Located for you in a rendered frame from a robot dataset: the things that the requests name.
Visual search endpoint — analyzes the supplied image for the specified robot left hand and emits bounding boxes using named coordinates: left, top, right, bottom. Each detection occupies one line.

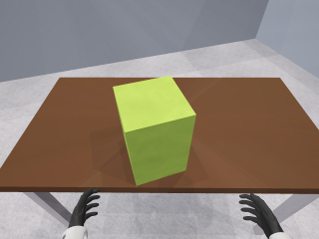
left=68, top=187, right=101, bottom=228

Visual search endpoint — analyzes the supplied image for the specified table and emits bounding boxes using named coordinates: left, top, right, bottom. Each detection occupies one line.
left=0, top=77, right=319, bottom=235

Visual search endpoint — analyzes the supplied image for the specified robot right hand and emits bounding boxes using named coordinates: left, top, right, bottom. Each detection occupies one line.
left=238, top=193, right=284, bottom=239

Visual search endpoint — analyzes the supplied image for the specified robot left forearm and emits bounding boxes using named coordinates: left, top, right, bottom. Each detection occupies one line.
left=61, top=225, right=88, bottom=239

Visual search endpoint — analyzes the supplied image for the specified carton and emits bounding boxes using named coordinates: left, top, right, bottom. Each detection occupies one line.
left=113, top=76, right=196, bottom=186

